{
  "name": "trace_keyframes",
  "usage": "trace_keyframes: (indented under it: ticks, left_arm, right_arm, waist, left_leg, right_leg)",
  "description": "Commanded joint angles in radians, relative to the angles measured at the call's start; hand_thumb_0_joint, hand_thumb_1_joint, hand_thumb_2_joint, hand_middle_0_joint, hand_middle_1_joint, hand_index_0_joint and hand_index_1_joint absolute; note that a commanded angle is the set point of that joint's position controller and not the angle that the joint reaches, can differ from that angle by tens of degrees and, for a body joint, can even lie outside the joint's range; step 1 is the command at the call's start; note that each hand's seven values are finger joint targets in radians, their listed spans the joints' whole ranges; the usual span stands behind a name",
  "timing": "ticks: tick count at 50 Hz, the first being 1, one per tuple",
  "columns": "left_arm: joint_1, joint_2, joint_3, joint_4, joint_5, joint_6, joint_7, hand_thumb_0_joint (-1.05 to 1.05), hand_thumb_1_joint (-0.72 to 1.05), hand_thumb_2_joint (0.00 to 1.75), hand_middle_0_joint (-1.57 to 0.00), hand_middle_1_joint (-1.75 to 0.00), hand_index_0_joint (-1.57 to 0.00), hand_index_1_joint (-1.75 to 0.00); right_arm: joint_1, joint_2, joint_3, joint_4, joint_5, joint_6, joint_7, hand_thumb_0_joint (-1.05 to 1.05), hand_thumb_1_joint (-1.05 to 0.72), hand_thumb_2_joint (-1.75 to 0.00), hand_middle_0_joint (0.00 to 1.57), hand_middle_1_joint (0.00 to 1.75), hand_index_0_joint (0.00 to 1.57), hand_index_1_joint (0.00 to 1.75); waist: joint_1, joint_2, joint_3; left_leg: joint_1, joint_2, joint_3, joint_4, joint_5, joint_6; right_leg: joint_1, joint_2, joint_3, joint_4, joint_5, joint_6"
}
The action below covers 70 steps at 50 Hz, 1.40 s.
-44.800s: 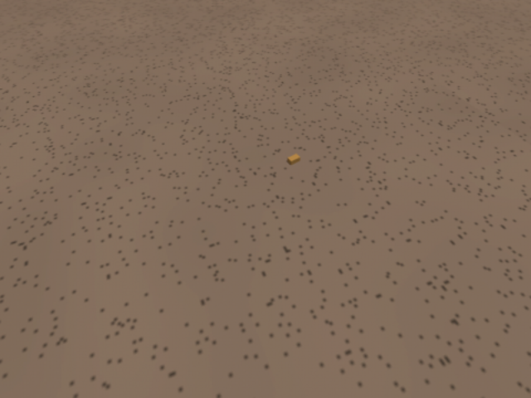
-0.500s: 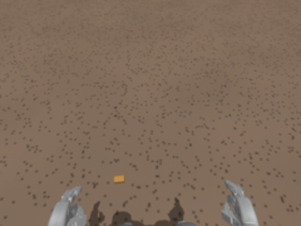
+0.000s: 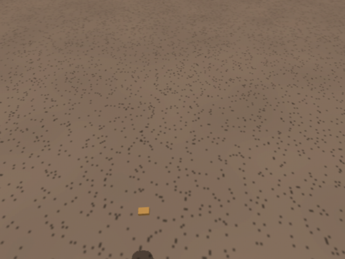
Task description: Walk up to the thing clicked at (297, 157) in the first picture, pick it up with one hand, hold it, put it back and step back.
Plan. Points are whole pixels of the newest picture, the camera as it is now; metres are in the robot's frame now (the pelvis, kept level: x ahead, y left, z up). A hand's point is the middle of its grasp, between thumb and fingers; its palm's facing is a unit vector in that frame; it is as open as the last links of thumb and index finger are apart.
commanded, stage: stand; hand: left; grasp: from above
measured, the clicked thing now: (143, 211) +0.51 +0.18 -0.76
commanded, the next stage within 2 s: step back in 1.98 s
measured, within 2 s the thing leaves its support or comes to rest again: neither
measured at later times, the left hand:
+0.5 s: hand out of the picture +0.03 +0.23 -0.15, palm faces +0.04 -0.94 -0.34, open 7.4 cm
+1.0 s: hand out of the picture +0.07 +0.21 -0.15, palm faces +0.02 -0.94 -0.34, open 7.4 cm
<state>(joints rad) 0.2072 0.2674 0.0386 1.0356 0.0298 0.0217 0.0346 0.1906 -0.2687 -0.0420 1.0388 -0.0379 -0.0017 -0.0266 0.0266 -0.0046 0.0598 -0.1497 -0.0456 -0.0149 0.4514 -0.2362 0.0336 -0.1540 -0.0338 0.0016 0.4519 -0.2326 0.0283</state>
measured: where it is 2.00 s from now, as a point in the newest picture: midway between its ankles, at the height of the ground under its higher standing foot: outside the picture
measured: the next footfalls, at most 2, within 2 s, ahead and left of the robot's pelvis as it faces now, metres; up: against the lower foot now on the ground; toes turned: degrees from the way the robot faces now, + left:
none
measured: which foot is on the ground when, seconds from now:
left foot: down 0.00-1.00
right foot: down 0.00-1.00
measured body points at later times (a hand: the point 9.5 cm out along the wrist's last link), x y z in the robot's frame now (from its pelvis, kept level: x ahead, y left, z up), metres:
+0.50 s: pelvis -0.01 -0.01 +0.01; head -0.01 -0.02 +0.46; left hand +0.03 +0.28 -0.13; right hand +0.05 -0.30 -0.14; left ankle +0.01 +0.10 -0.74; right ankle +0.01 -0.14 -0.74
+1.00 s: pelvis +0.00 -0.03 +0.01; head +0.01 -0.04 +0.46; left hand +0.07 +0.26 -0.13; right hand +0.07 -0.32 -0.14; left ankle +0.01 +0.10 -0.74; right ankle +0.01 -0.14 -0.74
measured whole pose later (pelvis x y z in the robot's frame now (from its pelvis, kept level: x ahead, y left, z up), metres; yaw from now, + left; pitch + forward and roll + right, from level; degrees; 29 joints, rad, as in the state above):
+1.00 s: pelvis +0.00 -0.03 +0.01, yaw +0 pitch -3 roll +0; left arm 0.11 0.30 0.03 1.16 0.02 -0.01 0.02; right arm 0.13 -0.32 -0.02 1.14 -0.02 0.00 -0.01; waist 0.01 0.02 0.06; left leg -0.08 0.00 -0.03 0.31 -0.17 -0.01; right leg -0.09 0.01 -0.01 0.31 -0.17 -0.01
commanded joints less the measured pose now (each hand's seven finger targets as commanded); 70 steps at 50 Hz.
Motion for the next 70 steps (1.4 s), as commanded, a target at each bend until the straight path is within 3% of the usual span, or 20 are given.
trace_keyframes:
  ticks: [1,8,13,15,19,22,26,27,30,35,37,42,46,49,50,53,56,60,64,70]
  left_arm:
    - [-0.049,0.182,0.035,-0.025,0.005,-0.028,0.01,0.0,0.9,0.9,-0.2,-0.3,-0.2,-0.3]
    - [-0.06,0.188,0.029,0.028,0.003,-0.037,0.01,0.0,0.9,0.9,-0.2,-0.3,-0.2,-0.3]
    - [-0.064,0.2,0.026,0.046,0.004,-0.036,0.008,0.0,0.9,0.9,-0.2,-0.3,-0.2,-0.3]
    - [-0.073,0.207,0.026,0.048,0.001,-0.04,0.007,0.0,0.9,0.9,-0.2,-0.3,-0.2,-0.3]
    - [-0.075,0.214,0.026,0.058,-0.001,-0.037,0.004,0.0,0.9,0.9,-0.2,-0.3,-0.2,-0.3]
    - [-0.084,0.219,0.026,0.062,-0.002,-0.04,0.003,0.0,0.9,0.9,-0.2,-0.3,-0.2,-0.3]
    - [-0.083,0.223,0.023,0.071,-0.005,-0.042,0.0,0.0,0.9,0.9,-0.2,-0.3,-0.2,-0.3]
    - [-0.088,0.225,0.025,0.072,-0.006,-0.04,-0.002,0.0,0.9,0.9,-0.2,-0.3,-0.2,-0.3]
    - [-0.103,0.231,0.025,0.062,-0.007,-0.044,-0.003,0.0,0.9,0.9,-0.2,-0.3,-0.2,-0.3]
    - [-0.108,0.234,0.023,0.069,-0.008,-0.046,-0.003,0.0,0.9,0.9,-0.2,-0.3,-0.2,-0.3]
    - [-0.119,0.232,0.023,0.069,-0.01,-0.045,-0.004,0.0,0.9,0.9,-0.2,-0.3,-0.2,-0.3]
    - [-0.13,0.239,0.025,0.067,-0.01,-0.049,-0.005,0.0,0.9,0.9,-0.2,-0.3,-0.2,-0.3]
    - [-0.122,0.238,0.023,0.07,-0.011,-0.048,-0.007,0.0,0.9,0.9,-0.2,-0.3,-0.2,-0.3]
    - [-0.138,0.246,0.026,0.062,-0.013,-0.052,-0.006,0.0,0.9,0.9,-0.2,-0.3,-0.2,-0.3]
    - [-0.142,0.247,0.026,0.062,-0.015,-0.052,-0.007,0.0,0.9,0.9,-0.2,-0.3,-0.2,-0.3]
    - [-0.143,0.245,0.026,0.061,-0.015,-0.052,-0.007,0.0,0.9,0.9,-0.2,-0.3,-0.2,-0.3]
    - [-0.144,0.247,0.025,0.063,-0.015,-0.05,-0.009,0.0,0.9,0.9,-0.2,-0.3,-0.2,-0.3]
    - [-0.15,0.246,0.024,0.054,-0.015,-0.052,-0.009,0.0,0.9,0.9,-0.2,-0.3,-0.2,-0.3]
    - [-0.15,0.252,0.022,0.058,-0.015,-0.051,-0.012,0.0,0.9,0.9,-0.2,-0.3,-0.2,-0.3]
    - [-0.158,0.262,0.022,0.052,-0.017,-0.055,-0.012,0.0,0.9,0.9,-0.2,-0.3,-0.2,-0.3]
  right_arm:
    - [-0.066,-0.201,-0.039,-0.042,0.003,-0.025,-0.013,0.0,-0.9,-0.9,0.2,0.3,0.2,0.3]
    - [-0.063,-0.196,-0.034,-0.005,0.007,-0.025,-0.008,0.0,-0.9,-0.9,0.2,0.3,0.2,0.3]
    - [-0.08,-0.204,-0.034,0.007,0.009,-0.018,-0.004,0.0,-0.9,-0.9,0.2,0.3,0.2,0.3]
    - [-0.066,-0.198,-0.029,0.015,0.011,-0.018,-0.001,0.0,-0.9,-0.9,0.2,0.3,0.2,0.3]
    - [-0.079,-0.216,-0.028,0.022,0.01,-0.016,-0.001,0.0,-0.9,-0.9,0.2,0.3,0.2,0.3]
    - [-0.084,-0.211,-0.024,0.024,0.012,-0.019,0.0,0.0,-0.9,-0.9,0.2,0.3,0.2,0.3]
    - [-0.086,-0.217,-0.02,0.031,0.016,-0.021,0.002,0.0,-0.9,-0.9,0.2,0.3,0.2,0.3]
    - [-0.079,-0.218,-0.018,0.033,0.013,-0.02,0.001,0.0,-0.9,-0.9,0.2,0.3,0.2,0.3]
    - [-0.086,-0.228,-0.017,0.035,0.015,-0.025,0.001,0.0,-0.9,-0.9,0.2,0.3,0.2,0.3]
    - [-0.088,-0.235,-0.014,0.041,0.017,-0.026,0.0,0.0,-0.9,-0.9,0.2,0.3,0.2,0.3]
    - [-0.082,-0.23,-0.01,0.047,0.017,-0.023,0.0,0.0,-0.9,-0.9,0.2,0.3,0.2,0.3]
    - [-0.092,-0.236,-0.01,0.043,0.018,-0.024,0.0,0.0,-0.9,-0.9,0.2,0.3,0.2,0.3]
    - [-0.097,-0.241,-0.008,0.048,0.019,-0.024,0.001,0.0,-0.9,-0.9,0.2,0.3,0.2,0.3]
    - [-0.096,-0.246,-0.009,0.047,0.02,-0.026,0.002,0.0,-0.9,-0.9,0.2,0.3,0.2,0.3]
    - [-0.086,-0.242,-0.006,0.053,0.019,-0.025,0.001,0.0,-0.9,-0.9,0.2,0.3,0.2,0.3]
    - [-0.104,-0.25,-0.007,0.047,0.02,-0.027,0.0,0.0,-0.9,-0.9,0.2,0.3,0.2,0.3]
    - [-0.101,-0.245,-0.007,0.051,0.019,-0.026,0.001,0.0,-0.9,-0.9,0.2,0.3,0.2,0.3]
    - [-0.118,-0.258,-0.01,0.045,0.02,-0.028,0.003,0.0,-0.9,-0.9,0.2,0.3,0.2,0.3]
    - [-0.109,-0.252,-0.006,0.048,0.02,-0.026,0.005,0.0,-0.9,-0.9,0.2,0.3,0.2,0.3]
    - [-0.11,-0.254,-0.006,0.044,0.02,-0.028,0.007,0.0,-0.9,-0.9,0.2,0.3,0.2,0.3]
  waist:
    - [0.0,0.037,0.002]
    - [-0.006,0.0,-0.016]
    - [-0.007,-0.008,0.018]
    - [-0.013,-0.013,0.004]
    - [-0.011,0.033,0.014]
    - [-0.01,0.0,0.0]
    - [-0.01,-0.002,0.001]
    - [-0.015,0.009,0.01]
    - [-0.016,0.023,-0.035]
    - [-0.018,0.0,-0.043]
    - [-0.02,0.005,-0.028]
    - [-0.023,-0.001,-0.06]
    - [-0.018,-0.002,-0.044]
    - [-0.026,0.001,-0.077]
    - [-0.025,-0.004,-0.05]
    - [-0.023,0.011,-0.081]
    - [-0.021,-0.007,-0.059]
    - [-0.02,0.023,-0.079]
    - [-0.022,0.007,-0.05]
    - [-0.026,0.007,-0.073]
  left_leg:
    - [-0.034,0.123,-0.152,-0.186,0.001,-0.001]
    - [0.018,0.122,-0.133,-0.186,0.082,-0.002]
    - [0.007,0.122,-0.133,-0.2,0.01,-0.005]
    - [0.01,0.123,-0.128,-0.193,0.034,-0.003]
    - [-0.018,0.13,-0.14,-0.216,-0.045,-0.003]
    - [-0.003,0.13,-0.133,-0.206,0.023,-0.006]
    - [0.012,0.133,-0.129,-0.203,0.04,-0.007]
    - [-0.001,0.133,-0.129,-0.206,0.0,-0.007]
    - [0.027,0.137,-0.121,-0.195,0.079,-0.007]
    - [0.054,0.145,-0.115,-0.187,0.14,-0.007]
    - [0.03,0.143,-0.112,-0.189,0.11,-0.008]
    - [0.06,0.149,-0.104,-0.184,0.168,-0.01]
    - [0.052,0.15,-0.106,-0.185,0.15,-0.011]
    - [0.07,0.155,-0.101,-0.179,0.21,-0.013]
    - [0.045,0.153,-0.101,-0.189,0.17,-0.015]
    - [0.068,0.159,-0.099,-0.178,0.225,-0.012]
    - [0.069,0.161,-0.101,-0.19,0.196,-0.019]
    - [0.075,0.163,-0.096,-0.181,0.208,-0.017]
    - [0.053,0.16,-0.097,-0.2,0.153,-0.019]
    - [0.067,0.163,-0.092,-0.195,0.176,-0.018]
  right_leg:
    - [0.026,-0.057,0.058,-0.096,0.049,-0.036]
    - [0.044,-0.079,0.073,-0.142,0.086,-0.036]
    - [0.01,-0.072,0.071,-0.172,0.007,-0.032]
    - [0.028,-0.079,0.078,-0.178,0.02,-0.034]
    - [0.027,-0.073,0.075,-0.173,-0.003,-0.037]
    - [0.033,-0.078,0.08,-0.178,0.022,-0.038]
    - [0.026,-0.08,0.084,-0.184,0.014,-0.04]
    - [0.016,-0.076,0.087,-0.187,0.002,-0.039]
    - [0.046,-0.087,0.093,-0.183,0.074,-0.045]
    - [0.046,-0.089,0.094,-0.189,0.098,-0.045]
    - [0.048,-0.085,0.094,-0.192,0.081,-0.043]
    - [0.066,-0.093,0.096,-0.186,0.154,-0.046]
    - [0.054,-0.085,0.092,-0.198,0.127,-0.043]
    - [0.083,-0.093,0.094,-0.187,0.217,-0.044]
    - [0.074,-0.089,0.096,-0.193,0.176,-0.042]
    - [0.096,-0.094,0.092,-0.18,0.24,-0.046]
    - [0.067,-0.086,0.088,-0.19,0.181,-0.044]
    - [0.077,-0.089,0.093,-0.187,0.213,-0.048]
    - [0.063,-0.087,0.098,-0.198,0.143,-0.049]
    - [0.072,-0.088,0.101,-0.191,0.186,-0.052]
